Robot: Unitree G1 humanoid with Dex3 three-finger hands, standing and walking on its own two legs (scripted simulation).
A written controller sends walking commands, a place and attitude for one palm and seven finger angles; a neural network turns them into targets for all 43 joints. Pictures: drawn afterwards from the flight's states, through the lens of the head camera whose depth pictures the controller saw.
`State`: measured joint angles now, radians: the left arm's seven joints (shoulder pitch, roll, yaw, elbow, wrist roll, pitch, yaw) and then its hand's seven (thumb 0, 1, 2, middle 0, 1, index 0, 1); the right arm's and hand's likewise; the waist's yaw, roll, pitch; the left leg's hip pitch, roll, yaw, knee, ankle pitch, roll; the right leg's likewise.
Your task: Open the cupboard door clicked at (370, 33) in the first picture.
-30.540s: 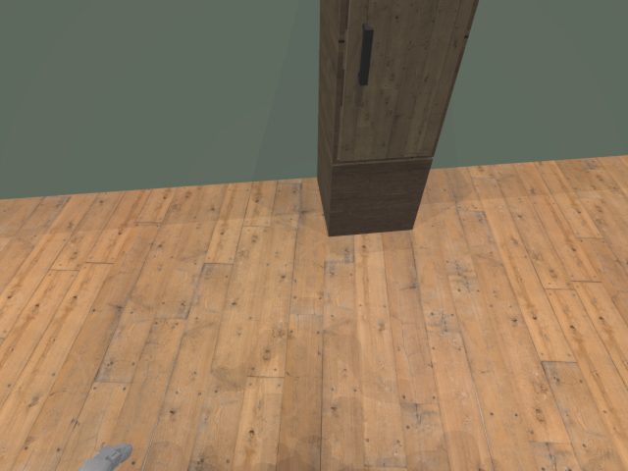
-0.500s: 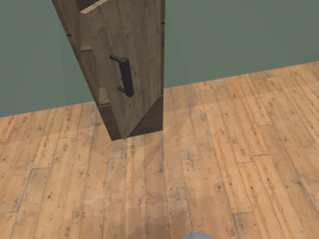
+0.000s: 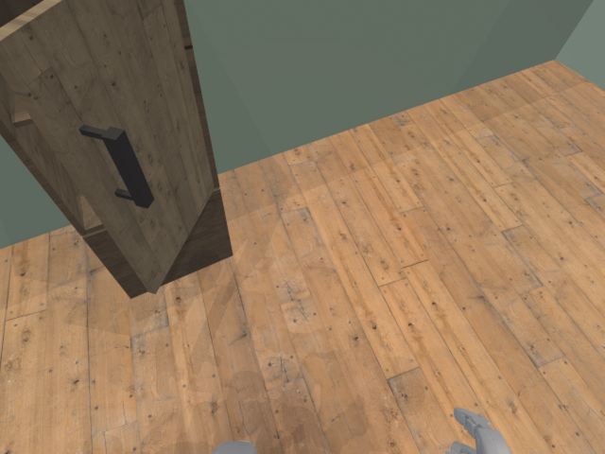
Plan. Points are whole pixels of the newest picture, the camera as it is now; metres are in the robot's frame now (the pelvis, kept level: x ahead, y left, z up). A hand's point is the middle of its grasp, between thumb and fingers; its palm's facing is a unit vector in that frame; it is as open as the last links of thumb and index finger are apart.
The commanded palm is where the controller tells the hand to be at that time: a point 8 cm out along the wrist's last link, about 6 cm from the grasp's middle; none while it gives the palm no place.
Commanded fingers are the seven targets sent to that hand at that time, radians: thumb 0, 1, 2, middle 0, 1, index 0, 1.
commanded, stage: walk to a spot facing it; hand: left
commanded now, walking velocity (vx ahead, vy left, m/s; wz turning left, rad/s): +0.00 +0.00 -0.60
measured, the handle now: (118, 168) +0.47 +0.33 +0.04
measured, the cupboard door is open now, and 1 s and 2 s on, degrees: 45 45 45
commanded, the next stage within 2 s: none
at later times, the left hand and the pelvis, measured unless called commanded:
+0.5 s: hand (216, 428) +0.16 +0.14 -0.15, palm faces -0.31 -0.91 -0.29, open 7.4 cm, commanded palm none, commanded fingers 0.00 0.90 0.90 -0.20 -0.30 -0.20 -0.30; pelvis +0.00 -0.03 +0.00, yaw -19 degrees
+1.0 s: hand (253, 350) +0.28 +0.10 -0.17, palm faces -0.54 -0.82 -0.16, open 7.4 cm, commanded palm none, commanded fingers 0.00 0.90 0.90 -0.20 -0.30 -0.20 -0.30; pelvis +0.13 -0.04 +0.01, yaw -36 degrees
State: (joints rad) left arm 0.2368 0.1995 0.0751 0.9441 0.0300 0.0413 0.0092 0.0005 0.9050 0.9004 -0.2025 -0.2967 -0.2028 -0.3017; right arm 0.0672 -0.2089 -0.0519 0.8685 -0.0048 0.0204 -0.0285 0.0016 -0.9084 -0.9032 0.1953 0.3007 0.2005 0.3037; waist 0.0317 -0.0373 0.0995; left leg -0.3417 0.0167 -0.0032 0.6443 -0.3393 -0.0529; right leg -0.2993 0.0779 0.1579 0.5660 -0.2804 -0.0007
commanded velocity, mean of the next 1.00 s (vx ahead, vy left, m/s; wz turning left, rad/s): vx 0.19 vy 0.00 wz -0.60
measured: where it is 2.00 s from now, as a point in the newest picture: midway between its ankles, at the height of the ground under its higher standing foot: (418, 391)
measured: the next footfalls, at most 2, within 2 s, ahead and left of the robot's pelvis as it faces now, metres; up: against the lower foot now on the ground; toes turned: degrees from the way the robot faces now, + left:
left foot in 0.02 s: +0.05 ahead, +0.12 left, +0.00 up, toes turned +0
right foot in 0.40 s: +0.01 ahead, -0.14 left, +0.00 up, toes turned -19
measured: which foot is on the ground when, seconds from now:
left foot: up 0.00-0.00, down 0.02-0.40, up 0.42-0.80, down 0.82-1.00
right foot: down 0.00-0.00, up 0.02-0.38, down 0.40-0.82, up 0.84-1.00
